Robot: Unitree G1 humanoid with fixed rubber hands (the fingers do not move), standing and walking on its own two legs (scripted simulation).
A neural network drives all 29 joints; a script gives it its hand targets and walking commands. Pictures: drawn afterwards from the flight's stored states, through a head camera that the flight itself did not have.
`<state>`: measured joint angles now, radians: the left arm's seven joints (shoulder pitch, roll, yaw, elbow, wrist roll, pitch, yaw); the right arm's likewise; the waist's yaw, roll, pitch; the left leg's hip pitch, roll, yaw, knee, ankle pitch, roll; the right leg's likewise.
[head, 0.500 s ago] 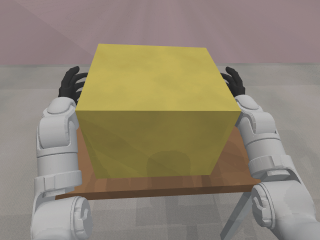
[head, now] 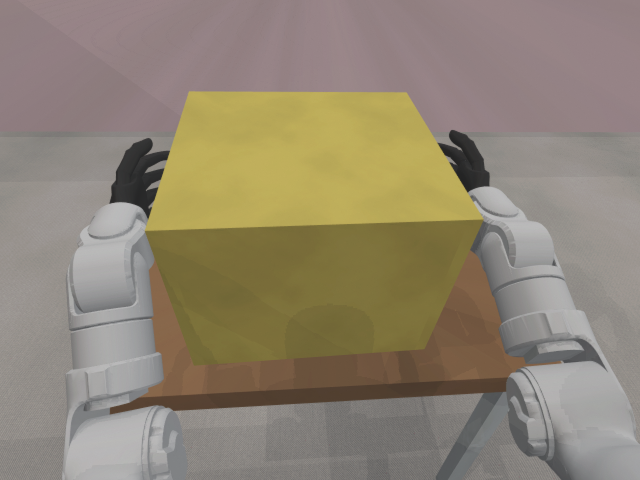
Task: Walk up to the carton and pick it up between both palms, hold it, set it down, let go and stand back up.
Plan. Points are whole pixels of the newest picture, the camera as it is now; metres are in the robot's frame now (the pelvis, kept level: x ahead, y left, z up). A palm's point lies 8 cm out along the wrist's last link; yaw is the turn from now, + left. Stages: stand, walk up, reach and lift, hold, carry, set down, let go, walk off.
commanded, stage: hold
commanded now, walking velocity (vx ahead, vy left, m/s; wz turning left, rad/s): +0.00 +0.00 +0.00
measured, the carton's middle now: (306, 220) +0.39 +0.01 +0.17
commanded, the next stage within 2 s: none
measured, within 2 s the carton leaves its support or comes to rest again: neither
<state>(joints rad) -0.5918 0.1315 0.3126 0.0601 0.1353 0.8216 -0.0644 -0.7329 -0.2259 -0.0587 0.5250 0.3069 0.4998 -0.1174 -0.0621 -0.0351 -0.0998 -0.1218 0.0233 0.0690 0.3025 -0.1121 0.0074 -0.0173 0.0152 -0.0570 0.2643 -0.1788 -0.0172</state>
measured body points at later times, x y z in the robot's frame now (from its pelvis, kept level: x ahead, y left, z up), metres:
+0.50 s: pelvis +0.00 -0.01 +0.00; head -0.07 +0.01 +0.44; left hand +0.35 +0.20 +0.23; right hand +0.37 -0.19 +0.23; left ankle +0.04 +0.11 -0.75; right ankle -0.02 -0.10 -0.75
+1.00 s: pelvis -0.01 +0.00 +0.00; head -0.07 +0.01 +0.44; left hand +0.36 +0.20 +0.23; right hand +0.37 -0.19 +0.22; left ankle +0.04 +0.11 -0.75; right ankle -0.02 -0.10 -0.75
